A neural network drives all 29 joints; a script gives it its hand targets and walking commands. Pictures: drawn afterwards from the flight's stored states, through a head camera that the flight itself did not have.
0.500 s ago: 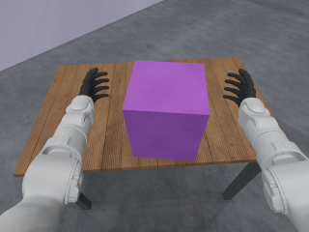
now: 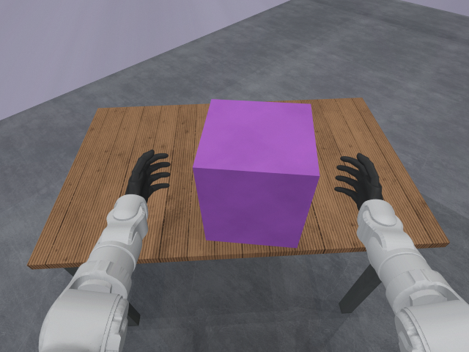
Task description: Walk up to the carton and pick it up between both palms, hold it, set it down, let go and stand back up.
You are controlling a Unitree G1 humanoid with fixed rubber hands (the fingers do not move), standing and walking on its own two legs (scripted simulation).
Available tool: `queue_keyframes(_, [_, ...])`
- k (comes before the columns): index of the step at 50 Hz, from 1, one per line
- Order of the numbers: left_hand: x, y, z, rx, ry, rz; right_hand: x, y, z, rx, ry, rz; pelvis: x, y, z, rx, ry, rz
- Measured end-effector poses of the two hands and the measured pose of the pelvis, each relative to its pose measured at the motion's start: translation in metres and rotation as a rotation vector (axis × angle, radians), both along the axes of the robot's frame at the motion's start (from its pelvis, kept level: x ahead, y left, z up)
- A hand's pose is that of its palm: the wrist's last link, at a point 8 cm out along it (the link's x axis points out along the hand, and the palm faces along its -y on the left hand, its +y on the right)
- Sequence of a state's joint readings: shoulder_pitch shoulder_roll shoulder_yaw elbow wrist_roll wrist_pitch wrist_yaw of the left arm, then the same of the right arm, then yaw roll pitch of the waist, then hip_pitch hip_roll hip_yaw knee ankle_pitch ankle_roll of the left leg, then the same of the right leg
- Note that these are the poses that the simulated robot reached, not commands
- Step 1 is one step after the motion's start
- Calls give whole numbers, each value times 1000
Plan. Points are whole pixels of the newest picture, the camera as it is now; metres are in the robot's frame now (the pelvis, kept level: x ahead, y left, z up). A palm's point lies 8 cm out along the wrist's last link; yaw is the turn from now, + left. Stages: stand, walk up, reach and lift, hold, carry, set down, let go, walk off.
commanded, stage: set down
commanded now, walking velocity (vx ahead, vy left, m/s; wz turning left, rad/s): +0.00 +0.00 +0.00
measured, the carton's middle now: (255, 175) +0.49 -0.01 +0.00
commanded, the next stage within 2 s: let go in 1.78 s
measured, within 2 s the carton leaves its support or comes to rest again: neither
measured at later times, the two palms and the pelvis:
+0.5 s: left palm (135, 248) +0.31 +0.22 +0.00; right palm (370, 256) +0.30 -0.20 +0.00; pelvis +0.01 +0.00 +0.00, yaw +0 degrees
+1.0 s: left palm (128, 293) +0.25 +0.22 -0.04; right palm (369, 300) +0.24 -0.20 -0.05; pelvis +0.01 +0.00 +0.00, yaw +0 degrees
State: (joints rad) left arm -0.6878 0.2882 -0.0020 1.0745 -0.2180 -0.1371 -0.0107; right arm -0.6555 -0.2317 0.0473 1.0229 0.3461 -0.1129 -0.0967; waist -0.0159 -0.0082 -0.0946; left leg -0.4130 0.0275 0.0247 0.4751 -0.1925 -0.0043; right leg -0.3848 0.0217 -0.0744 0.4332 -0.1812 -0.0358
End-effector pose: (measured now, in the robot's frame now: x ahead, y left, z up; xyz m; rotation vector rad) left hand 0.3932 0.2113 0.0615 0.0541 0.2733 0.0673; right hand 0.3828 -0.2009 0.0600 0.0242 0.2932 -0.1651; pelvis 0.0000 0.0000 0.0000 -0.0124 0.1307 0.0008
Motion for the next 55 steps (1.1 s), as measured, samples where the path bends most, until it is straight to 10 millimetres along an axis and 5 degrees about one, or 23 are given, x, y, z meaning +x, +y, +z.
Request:
queue_keyframes(38, [-119, 13, -89, 7, 60, 13, -115, 5, -92, -8, 46, 16, 8, 1, -4, 4, -115, 0])
queue_keyframes(55, [-152, 13, -106, 31, 214, 10, -152, 0, -109, -56, 173, 39, 17, 1, 2, 7, -173, -13])
